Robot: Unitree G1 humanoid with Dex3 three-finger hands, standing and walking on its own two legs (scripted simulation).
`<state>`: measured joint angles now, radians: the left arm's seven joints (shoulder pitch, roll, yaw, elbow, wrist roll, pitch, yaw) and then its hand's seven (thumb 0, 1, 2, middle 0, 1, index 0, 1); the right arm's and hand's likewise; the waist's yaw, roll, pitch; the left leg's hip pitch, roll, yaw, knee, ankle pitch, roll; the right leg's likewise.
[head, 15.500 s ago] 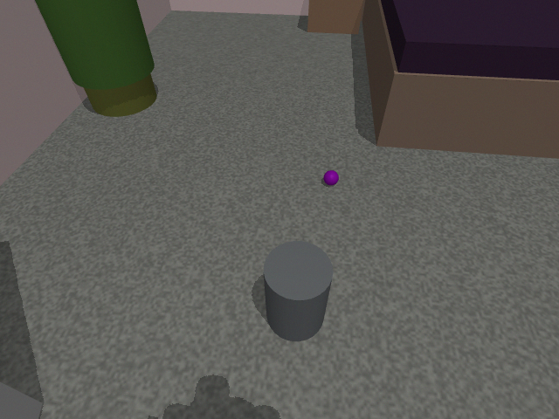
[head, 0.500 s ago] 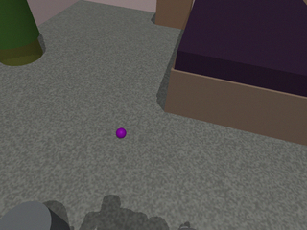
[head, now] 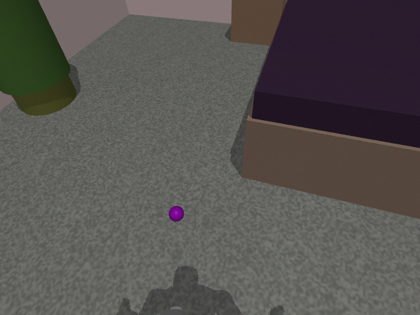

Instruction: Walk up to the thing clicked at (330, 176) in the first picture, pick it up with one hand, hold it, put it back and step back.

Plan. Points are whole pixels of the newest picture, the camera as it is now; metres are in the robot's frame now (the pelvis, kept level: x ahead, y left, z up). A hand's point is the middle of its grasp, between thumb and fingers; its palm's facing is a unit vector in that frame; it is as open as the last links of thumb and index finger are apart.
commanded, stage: walk up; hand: left
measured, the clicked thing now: (176, 213) +0.73 +0.25 -0.73
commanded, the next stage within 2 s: none
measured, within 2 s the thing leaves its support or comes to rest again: neither
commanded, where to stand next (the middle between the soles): +0.36 +0.01 m, yaw +0 degrees
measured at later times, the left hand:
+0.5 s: hand (101, 281) +0.23 +0.28 -0.14, palm faces -0.08 -0.92 -0.39, open 7.4 cm
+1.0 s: hand (116, 244) +0.33 +0.28 -0.17, palm faces -0.04 -0.92 -0.39, open 7.4 cm
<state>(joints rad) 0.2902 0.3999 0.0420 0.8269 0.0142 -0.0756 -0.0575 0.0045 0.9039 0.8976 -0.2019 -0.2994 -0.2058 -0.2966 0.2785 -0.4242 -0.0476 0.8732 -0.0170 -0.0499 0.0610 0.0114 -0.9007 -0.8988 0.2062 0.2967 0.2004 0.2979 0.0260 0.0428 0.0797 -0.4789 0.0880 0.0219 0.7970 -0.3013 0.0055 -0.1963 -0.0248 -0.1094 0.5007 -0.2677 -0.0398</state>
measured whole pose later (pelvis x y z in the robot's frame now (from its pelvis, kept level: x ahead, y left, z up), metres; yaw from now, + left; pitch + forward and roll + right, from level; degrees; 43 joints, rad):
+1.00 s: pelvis +0.27 +0.00 -0.02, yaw +0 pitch -3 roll +0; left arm 0.25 0.42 0.00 0.90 0.00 -0.02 0.01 0.01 0.91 0.90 -0.20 -0.30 -0.20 -0.30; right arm 0.18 -0.38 -0.04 0.89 -0.01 -0.02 0.04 0.01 -0.90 -0.90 0.21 0.30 0.20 0.30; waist 0.02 -0.01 0.12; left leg -0.40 0.05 0.04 0.68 -0.23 0.02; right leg -0.36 -0.05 -0.01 0.94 -0.54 -0.03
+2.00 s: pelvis +0.34 +0.00 +0.01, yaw +0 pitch -3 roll +0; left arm 0.09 0.36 0.00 1.15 0.01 -0.01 -0.01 0.01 0.91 0.90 -0.20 -0.30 -0.20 -0.30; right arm 0.08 -0.37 0.01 1.15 -0.01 -0.01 0.01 0.01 -0.90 -0.90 0.21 0.30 0.20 0.30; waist 0.00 0.01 0.05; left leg -0.18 0.03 0.01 0.40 -0.17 -0.01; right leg -0.08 -0.04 -0.06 0.36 -0.23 0.02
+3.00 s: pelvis +0.26 +0.03 -0.02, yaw +4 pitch -2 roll +1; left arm 0.15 0.39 0.07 0.94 0.07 0.04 -0.01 0.01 0.90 0.90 -0.20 -0.30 -0.21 -0.30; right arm 0.27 -0.39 -0.09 0.97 -0.05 0.01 0.05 0.01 -0.90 -0.90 0.21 0.30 0.20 0.30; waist -0.04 -0.03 0.08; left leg -0.21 -0.03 0.02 0.63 -0.40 0.02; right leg -0.43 -0.08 0.02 0.91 -0.52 -0.04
